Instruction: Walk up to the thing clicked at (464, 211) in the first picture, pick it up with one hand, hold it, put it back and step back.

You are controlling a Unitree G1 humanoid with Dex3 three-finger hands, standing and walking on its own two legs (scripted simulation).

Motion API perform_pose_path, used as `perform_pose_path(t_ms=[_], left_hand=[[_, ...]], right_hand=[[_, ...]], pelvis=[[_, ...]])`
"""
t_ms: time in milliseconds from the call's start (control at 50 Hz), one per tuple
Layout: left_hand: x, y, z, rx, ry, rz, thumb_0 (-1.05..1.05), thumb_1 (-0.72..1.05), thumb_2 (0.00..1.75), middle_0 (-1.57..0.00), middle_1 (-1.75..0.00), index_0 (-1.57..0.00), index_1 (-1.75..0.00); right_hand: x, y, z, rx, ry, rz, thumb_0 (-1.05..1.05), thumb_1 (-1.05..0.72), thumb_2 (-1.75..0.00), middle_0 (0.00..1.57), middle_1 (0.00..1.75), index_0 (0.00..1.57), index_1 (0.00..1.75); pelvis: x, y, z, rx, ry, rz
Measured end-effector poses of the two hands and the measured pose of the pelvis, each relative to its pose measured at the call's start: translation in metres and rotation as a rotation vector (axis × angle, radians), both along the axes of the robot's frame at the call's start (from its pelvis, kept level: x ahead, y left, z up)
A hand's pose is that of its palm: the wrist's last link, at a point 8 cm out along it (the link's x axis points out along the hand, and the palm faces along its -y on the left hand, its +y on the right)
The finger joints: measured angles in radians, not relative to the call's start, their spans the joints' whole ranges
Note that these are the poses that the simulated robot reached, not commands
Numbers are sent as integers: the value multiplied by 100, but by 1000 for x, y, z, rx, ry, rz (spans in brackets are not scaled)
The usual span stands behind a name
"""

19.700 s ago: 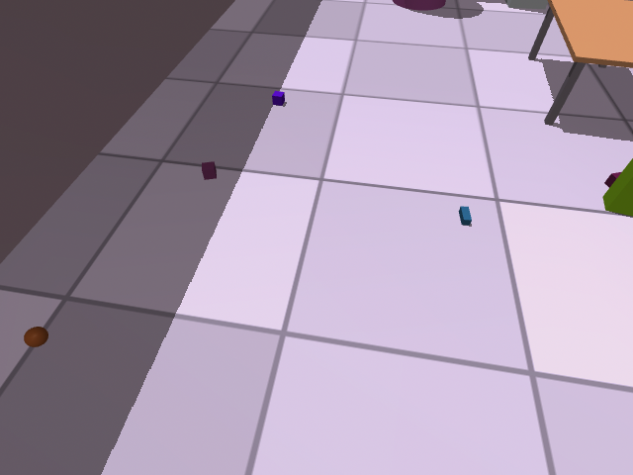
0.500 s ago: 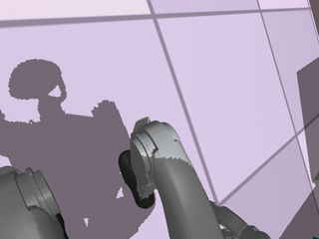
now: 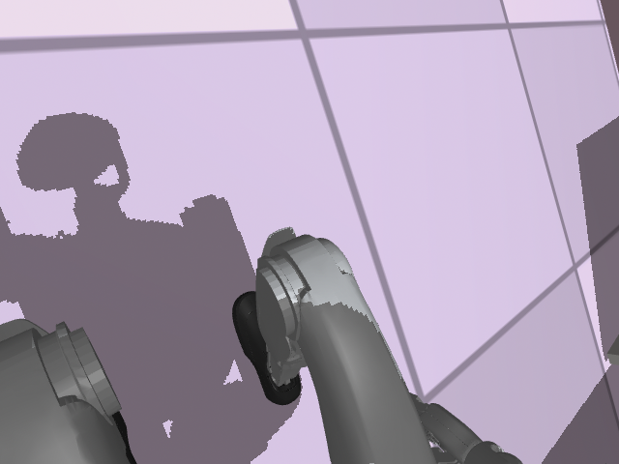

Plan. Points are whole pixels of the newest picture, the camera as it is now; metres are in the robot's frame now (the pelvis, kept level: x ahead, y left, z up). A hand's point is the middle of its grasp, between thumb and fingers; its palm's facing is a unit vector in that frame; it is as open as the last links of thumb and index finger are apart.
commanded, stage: close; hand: left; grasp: from above
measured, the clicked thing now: out of the picture +0.47 +0.33 -0.30
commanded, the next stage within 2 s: settle in 0.26 s
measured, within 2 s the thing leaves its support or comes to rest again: leaves its support in 0.62 s
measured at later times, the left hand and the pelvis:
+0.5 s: hand out of the picture +0.45 +0.33 -0.26, palm faces -0.44 -0.15 -0.88, open 6.4 cm; pelvis +0.00 +0.00 +0.00, yaw +0 degrees
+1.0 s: hand out of the picture +0.46 +0.35 -0.18, palm faces -0.41 -0.12 -0.90, open 6.4 cm; pelvis +0.00 +0.00 +0.01, yaw +2 degrees
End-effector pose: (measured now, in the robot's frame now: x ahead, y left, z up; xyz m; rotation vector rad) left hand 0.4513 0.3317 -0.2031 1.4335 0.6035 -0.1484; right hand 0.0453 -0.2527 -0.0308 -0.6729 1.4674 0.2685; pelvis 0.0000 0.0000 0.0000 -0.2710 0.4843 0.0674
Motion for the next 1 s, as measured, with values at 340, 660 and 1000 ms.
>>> perform_pose_path(t_ms=[340, 660, 1000], left_hand=[[3, 2, 1, 5, -4, 2, 0, 55, 0, -99, -15, -103, -11], [9, 7, 10, 14, -25, 28, 0, 52, 0, -107, -5, -111, -1], [10, 18, 80, 45, -39, 13, 0, 51, 0, -110, 0, -112, 0]], right_hand=[[4, 1, -3, 4, -16, 15, 0, -89, -90, 20, 30, 20, 30], [-2, -5, 2, -18, 3, -22, 0, -91, -90, 20, 30, 20, 30], [36, -13, -15, 30, -105, -83, 0, -91, -90, 20, 30, 20, 30]], pelvis=[[-1, 0, -2, 2, -8, 0], [1, -1, 1, 3, 16, -1], [3, -3, 9, 31, 78, 24]])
